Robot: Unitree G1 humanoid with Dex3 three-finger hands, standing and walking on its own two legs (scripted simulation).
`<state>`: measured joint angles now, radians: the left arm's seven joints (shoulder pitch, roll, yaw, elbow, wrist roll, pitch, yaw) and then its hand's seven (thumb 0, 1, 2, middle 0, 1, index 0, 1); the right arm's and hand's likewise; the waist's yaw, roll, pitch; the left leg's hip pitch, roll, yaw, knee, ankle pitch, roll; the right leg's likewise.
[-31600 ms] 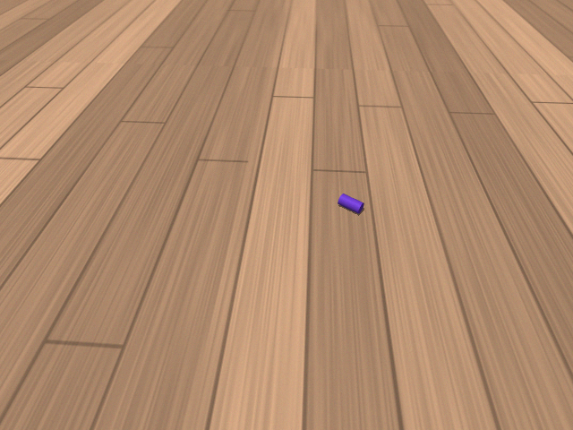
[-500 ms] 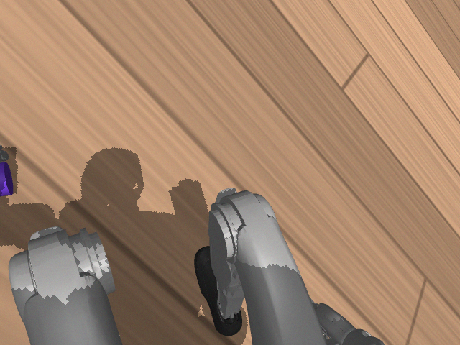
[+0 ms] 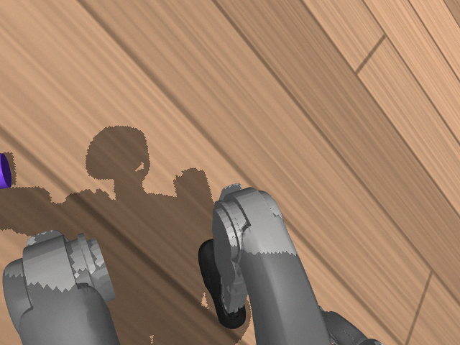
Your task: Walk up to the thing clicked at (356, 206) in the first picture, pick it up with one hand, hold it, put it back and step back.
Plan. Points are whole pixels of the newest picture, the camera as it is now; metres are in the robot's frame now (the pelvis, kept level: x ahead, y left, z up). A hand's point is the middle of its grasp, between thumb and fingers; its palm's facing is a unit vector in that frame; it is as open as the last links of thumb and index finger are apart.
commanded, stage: close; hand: left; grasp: from above
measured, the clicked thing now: out of the picture +0.42 +0.32 -0.27
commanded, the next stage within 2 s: go down in 1.98 s
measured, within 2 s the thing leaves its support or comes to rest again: neither
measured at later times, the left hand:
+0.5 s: hand out of the picture +0.40 +0.31 -0.24, palm faces -0.39 -0.08 -0.92, open 12.3 cm
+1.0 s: hand out of the picture +0.38 +0.31 -0.24, palm faces -0.43 -0.11 -0.89, open 12.7 cm
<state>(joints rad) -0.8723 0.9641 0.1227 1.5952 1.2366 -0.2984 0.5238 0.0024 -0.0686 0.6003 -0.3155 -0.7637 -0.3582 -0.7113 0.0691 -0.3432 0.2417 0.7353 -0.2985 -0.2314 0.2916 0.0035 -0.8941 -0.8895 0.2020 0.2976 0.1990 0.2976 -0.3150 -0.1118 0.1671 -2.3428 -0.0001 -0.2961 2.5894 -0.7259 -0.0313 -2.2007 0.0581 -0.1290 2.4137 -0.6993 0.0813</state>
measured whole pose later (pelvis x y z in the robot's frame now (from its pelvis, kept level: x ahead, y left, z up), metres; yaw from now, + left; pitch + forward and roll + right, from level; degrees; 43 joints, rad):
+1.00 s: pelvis -0.01 +0.00 +0.00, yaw +0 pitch +23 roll -14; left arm -0.82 0.92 0.08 1.61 1.38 -0.42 0.70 0.00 -0.21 0.74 -0.17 -0.90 -0.22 -0.84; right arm 0.01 -0.30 0.26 0.74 -0.32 -0.18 0.26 0.00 -0.88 -0.88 0.20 0.30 0.20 0.30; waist -0.31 -0.14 0.15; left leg -2.30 0.02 -0.30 2.59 -0.73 -0.03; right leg -2.17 0.08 -0.13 2.41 -0.68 0.08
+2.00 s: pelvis -0.01 +0.00 +0.00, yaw +0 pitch +26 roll -14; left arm -0.88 0.86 0.04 1.66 1.29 -0.19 0.77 0.00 -0.29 0.80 -0.09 -0.97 -0.14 -0.92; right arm 0.02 -0.35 0.21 0.74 -0.29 -0.25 0.28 0.00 -0.88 -0.88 0.20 0.30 0.20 0.30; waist -0.33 -0.13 0.12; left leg -2.34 0.03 -0.26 2.56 -0.70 0.00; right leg -2.21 0.08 -0.11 2.38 -0.66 0.07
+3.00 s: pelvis -0.02 -0.01 +0.11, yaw +8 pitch +32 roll -7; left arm -0.66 0.76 0.05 0.90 1.08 -0.27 0.00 0.00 -0.46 0.96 -0.09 -1.03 -0.10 -1.02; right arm 0.20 -0.29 0.01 0.66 -0.05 0.02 0.09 0.01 -0.92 -0.90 0.20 0.30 0.20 0.30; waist -0.11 0.04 -0.14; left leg -2.10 0.02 -0.13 2.15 -0.63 -0.01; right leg -2.01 0.00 -0.03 2.08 -0.63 0.06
